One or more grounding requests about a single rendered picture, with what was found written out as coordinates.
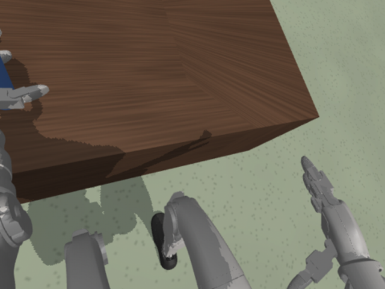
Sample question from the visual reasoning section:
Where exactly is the right robot hand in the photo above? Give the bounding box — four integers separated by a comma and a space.
287, 156, 370, 289

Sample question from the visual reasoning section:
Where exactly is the left robot hand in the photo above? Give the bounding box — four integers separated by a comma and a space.
0, 29, 49, 109

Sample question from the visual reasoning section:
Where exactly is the right robot foot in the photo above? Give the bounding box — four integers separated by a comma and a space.
151, 213, 177, 270

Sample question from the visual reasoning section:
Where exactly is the right robot arm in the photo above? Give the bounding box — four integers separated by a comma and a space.
337, 258, 385, 289

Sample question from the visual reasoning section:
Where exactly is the left robot arm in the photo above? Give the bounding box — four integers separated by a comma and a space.
0, 130, 32, 289

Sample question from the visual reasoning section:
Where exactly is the can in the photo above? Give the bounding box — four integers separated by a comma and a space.
0, 56, 14, 110

